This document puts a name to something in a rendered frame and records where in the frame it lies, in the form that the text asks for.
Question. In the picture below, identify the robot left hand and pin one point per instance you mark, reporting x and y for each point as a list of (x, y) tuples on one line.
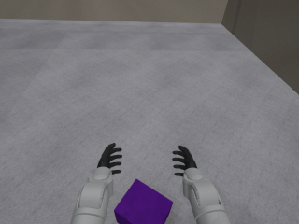
[(106, 159)]

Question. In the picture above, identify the robot right hand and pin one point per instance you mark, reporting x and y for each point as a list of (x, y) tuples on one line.
[(188, 160)]

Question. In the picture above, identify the carton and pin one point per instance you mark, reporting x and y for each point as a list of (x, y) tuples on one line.
[(142, 205)]

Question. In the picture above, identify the robot right forearm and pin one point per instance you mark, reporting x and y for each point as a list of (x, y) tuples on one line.
[(205, 200)]

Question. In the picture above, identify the robot left forearm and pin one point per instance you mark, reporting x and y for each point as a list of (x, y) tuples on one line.
[(92, 203)]

